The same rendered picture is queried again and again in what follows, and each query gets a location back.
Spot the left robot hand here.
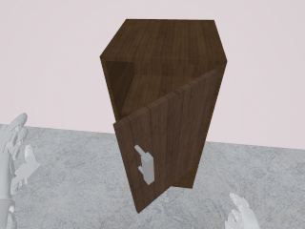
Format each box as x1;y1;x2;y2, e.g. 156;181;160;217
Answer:
0;113;41;199

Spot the cupboard door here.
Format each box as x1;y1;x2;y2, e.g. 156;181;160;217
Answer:
112;68;220;214

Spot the handle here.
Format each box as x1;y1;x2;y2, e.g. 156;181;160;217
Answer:
134;145;154;185

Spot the left robot forearm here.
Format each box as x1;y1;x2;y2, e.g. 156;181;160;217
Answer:
0;198;17;229

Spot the right robot hand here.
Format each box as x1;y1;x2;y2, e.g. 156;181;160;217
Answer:
225;193;261;229

